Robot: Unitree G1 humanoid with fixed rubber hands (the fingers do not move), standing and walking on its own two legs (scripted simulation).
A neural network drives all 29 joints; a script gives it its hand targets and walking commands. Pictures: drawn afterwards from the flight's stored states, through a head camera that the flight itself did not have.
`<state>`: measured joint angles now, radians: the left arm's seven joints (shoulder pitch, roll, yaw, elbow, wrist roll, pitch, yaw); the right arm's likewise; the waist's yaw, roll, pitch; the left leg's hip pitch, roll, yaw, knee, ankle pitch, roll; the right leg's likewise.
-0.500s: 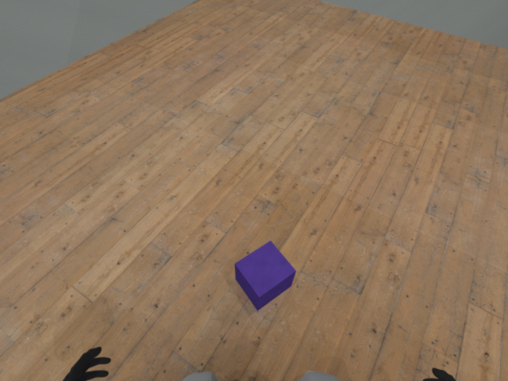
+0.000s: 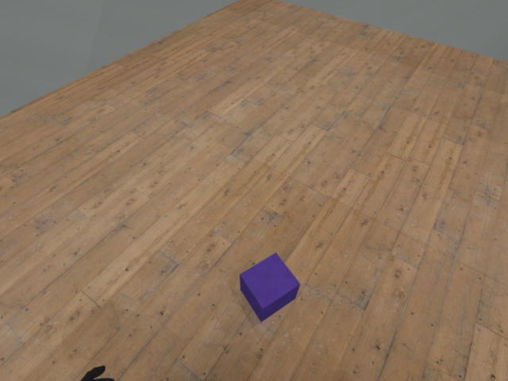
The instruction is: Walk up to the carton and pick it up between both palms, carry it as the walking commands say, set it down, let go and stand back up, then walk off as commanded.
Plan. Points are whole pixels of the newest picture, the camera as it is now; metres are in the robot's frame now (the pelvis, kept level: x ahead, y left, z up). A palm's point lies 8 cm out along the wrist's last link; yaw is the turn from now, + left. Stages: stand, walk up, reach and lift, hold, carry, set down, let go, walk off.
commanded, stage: walk up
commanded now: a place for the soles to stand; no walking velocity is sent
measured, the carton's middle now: (268, 286) +0.54 -0.04 -0.70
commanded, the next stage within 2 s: none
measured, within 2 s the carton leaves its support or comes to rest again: neither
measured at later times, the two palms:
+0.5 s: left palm out of the picture +0.14 +0.25 -0.13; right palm out of the picture +0.09 -0.47 -0.11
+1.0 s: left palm (198, 376) +0.16 +0.12 -0.16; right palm out of the picture +0.26 -0.58 -0.11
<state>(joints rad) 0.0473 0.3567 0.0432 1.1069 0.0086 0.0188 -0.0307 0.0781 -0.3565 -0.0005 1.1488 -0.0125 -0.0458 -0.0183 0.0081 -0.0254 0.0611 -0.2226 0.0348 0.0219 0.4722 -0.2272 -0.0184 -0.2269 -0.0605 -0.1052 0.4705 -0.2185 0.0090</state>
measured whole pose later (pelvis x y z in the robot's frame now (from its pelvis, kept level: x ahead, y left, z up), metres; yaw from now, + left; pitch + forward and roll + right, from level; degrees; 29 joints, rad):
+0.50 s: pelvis +0.03 -0.10 -0.05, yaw +7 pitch +0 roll +0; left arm 0.12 0.49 0.15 0.73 0.08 0.06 -0.11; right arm 0.34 -0.49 -0.09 0.96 -0.04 -0.06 -0.10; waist -0.01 -0.05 0.07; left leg -0.49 0.08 -0.15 1.03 -0.52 0.00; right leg -0.50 -0.04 0.02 0.90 -0.39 0.03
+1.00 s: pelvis +0.12 -0.25 -0.07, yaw +18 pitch +0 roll -1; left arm 0.13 0.50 0.15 0.69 0.04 0.10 -0.08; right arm 0.37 -0.48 -0.03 0.83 -0.04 -0.11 -0.12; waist -0.02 -0.10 0.12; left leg -0.54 0.10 -0.14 0.99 -0.46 -0.07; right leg -0.58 -0.10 0.05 1.05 -0.48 -0.03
